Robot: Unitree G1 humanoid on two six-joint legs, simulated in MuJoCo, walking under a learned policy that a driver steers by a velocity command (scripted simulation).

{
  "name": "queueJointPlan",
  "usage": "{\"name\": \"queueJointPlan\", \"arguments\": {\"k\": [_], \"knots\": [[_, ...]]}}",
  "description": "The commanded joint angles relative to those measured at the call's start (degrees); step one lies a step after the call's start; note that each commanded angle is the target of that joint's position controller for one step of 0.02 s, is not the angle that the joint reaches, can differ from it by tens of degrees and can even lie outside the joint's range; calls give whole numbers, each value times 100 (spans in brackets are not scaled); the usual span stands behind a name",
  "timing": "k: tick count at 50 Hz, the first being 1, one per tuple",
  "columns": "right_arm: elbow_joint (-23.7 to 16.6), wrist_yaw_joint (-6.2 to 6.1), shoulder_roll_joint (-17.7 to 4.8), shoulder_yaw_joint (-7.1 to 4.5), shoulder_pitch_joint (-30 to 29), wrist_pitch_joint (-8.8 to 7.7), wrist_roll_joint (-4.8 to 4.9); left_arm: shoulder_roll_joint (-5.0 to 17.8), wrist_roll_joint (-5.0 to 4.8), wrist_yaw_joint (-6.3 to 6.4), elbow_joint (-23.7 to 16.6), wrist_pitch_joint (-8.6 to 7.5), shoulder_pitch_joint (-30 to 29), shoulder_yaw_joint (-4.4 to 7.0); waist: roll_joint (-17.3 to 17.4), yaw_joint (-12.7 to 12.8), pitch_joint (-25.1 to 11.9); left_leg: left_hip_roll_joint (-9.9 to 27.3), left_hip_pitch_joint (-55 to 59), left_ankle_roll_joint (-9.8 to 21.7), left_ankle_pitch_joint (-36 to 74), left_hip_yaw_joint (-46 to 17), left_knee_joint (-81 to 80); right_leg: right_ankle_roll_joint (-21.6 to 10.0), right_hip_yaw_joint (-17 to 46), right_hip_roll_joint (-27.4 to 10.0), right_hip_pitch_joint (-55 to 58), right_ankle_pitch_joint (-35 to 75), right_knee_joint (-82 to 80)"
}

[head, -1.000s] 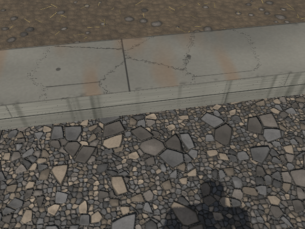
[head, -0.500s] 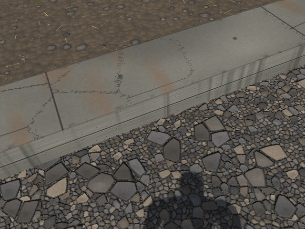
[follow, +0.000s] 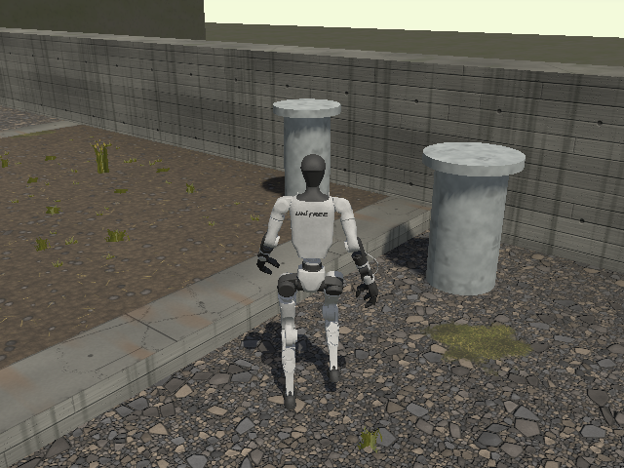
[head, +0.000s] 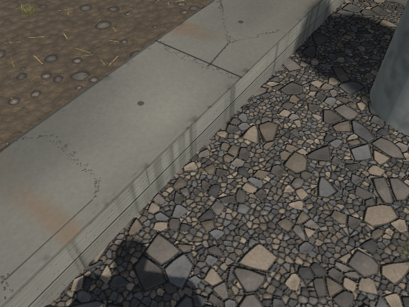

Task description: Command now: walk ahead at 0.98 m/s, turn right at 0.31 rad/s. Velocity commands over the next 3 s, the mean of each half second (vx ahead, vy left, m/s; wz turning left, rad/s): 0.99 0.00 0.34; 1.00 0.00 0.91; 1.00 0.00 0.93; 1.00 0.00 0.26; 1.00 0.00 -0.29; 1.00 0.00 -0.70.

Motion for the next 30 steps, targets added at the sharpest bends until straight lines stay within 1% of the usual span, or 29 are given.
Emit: {"name": "queueJointPlan", "arguments": {"k": [1,2,3,4,5,6,7,8,9,10,11,12,13,14,15,16,17,18,19,20,21,22,23,25,26,27,28,29,30], "knots": [[-359,50,-350,35,-465,-220,74,44,3,-115,-643,-27,-460,-150,501,477,808,1506,-438,865,241,-1221,-1888,91,194,-349,-586,805,-1068],[-333,63,-375,41,-431,-228,110,41,-14,-171,-724,-42,-733,-190,450,438,871,1349,-694,775,697,-797,-2108,78,-209,-331,-82,1154,-1657],[-284,80,-417,49,-324,-239,158,-34,-33,-222,-767,-63,-937,-236,389,384,911,1293,-972,732,1110,-539,-2357,19,-562,-293,562,1464,-2060],[-225,105,-504,48,-161,-237,213,-102,-45,-234,-768,-82,-1026,-267,370,338,863,1266,-990,759,1590,-514,-2429,-20,-784,-302,1011,1661,-2263],[-161,118,-655,27,-21,-229,197,-75,-57,-216,-803,-106,-1129,-279,458,323,938,1404,-767,798,2198,-566,-2337,-44,-831,-313,1171,1606,-2488],[-85,110,-770,12,110,-196,183,22,-36,-167,-789,-118,-1201,-258,419,314,911,1428,-250,789,3099,-499,-2069,-73,-900,-222,1158,1379,-2703],[-27,82,-930,-3,229,-158,170,114,6,-101,-749,-132,-1134,-221,500,369,695,1457,243,746,4442,-446,-1530,-100,-965,-19,1381,993,-2916],[32,39,-1130,-31,325,-108,141,271,31,-18,-623,-149,-693,-148,680,601,264,1486,535,681,5556,-428,-656,-121,-985,213,1995,507,-3023],[62,-13,-1247,-48,314,-39,127,477,45,80,-282,-169,425,-33,771,1139,-371,1416,342,610,5942,-391,747,-153,-957,397,3301,283,-3194],[8,-28,-1143,-8,215,-26,141,815,118,203,24,-190,1484,121,766,1652,-932,1149,-784,537,4748,-365,2426,-174,-515,-90,4900,54,-3077],[-244,27,-154,193,505,-38,173,1394,292,334,111,-230,2064,267,-567,1393,-1818,489,-2406,529,387,-382,4792,-297,1675,-1904,6359,-2103,-3361],[-442,14,-140,182,650,-43,421,1450,177,324,51,-190,2150,296,-1186,1246,-2726,128,-3147,591,-842,-900,6162,-524,4155,-2823,6453,-2981,-4639],[-514,-20,-470,85,-29,4,369,1070,101,309,124,-182,1644,258,-493,1090,-1673,493,-3646,649,-111,-963,6253,-403,3425,-2419,5670,-2821,-4826],[-529,23,-345,127,-390,16,292,635,39,298,175,-238,1280,161,-130,948,-773,709,-3688,619,304,-914,5833,-350,2442,-2193,4735,-1878,-4837],[-477,72,-210,146,-468,69,250,451,46,287,258,-280,1105,130,4,744,-374,856,-3472,570,378,-911,5570,-258,1800,-1962,4079,-1034,-4983],[-428,123,-110,143,-365,169,171,308,-6,304,339,-310,1048,88,-103,517,-185,951,-3238,519,376,-937,5412,-155,1221,-1762,3617,-640,-5148],[-413,171,-4,147,-281,291,112,211,-55,302,421,-354,1070,64,-277,365,-85,1012,-3099,461,316,-904,5341,-153,882,-1765,3314,-443,-5290],[-504,203,112,157,-513,379,96,75,-104,270,526,-400,1096,39,-175,299,99,1078,-3245,446,311,-893,5307,-108,547,-1717,3218,-50,-5411],[-625,237,165,160,-796,444,78,25,-174,254,622,-443,1139,33,-147,259,288,1131,-3489,425,431,-854,5203,-59,174,-1675,3197,318,-5551],[-718,272,171,165,-1066,482,57,-15,-194,252,680,-473,1145,26,-93,247,419,1133,-3673,404,683,-763,5104,0,-237,-1584,3199,699,-5674],[-846,310,199,187,-1337,481,53,-78,-201,251,724,-501,1122,8,-109,217,542,1095,-3674,412,1053,-628,4797,99,-710,-1399,3073,1154,-5769],[-920,348,210,210,-1520,466,73,-85,-180,251,749,-528,1036,1,-168,154,638,1027,-3578,422,1431,-503,4458,148,-1140,-1221,2947,1569,-5819],[-1015,374,199,230,-1703,444,104,-30,-169,266,751,-557,953,9,-170,103,718,960,-3389,451,1784,-369,4021,214,-1489,-1097,2838,2041,-5821],[-1154,444,127,279,-2141,408,136,167,-198,313,783,-588,912,34,33,118,838,747,-2797,598,2302,74,2801,302,-2002,-914,2789,2648,-5962],[-1203,464,100,297,-2339,393,117,310,-216,350,818,-596,1017,50,114,154,851,586,-2506,685,2472,296,2324,340,-2111,-953,2957,3293,-5929],[-1161,445,73,298,-2148,396,101,440,-216,406,865,-593,1185,56,16,62,557,303,-2026,779,2498,571,2354,363,-2175,-1044,3291,4846,-5512],[-1050,407,-77,264,-1778,406,99,655,-213,462,828,-549,1166,102,-121,-152,296,67,-1670,851,2243,687,2331,430,-2194,-1089,3621,6245,-4887],[-863,325,-208,211,-1034,457,99,847,-159,527,781,-458,1013,155,-493,-562,-129,-95,-1041,961,1715,744,2645,412,-2160,-1275,3830,7421,-4002],[-630,251,-479,100,-63,478,74,981,-131,566,657,-358,685,203,-521,-1087,-536,-148,-87,1161,1372,561,2596,346,-2072,-1407,3608,7812,-2772]]}}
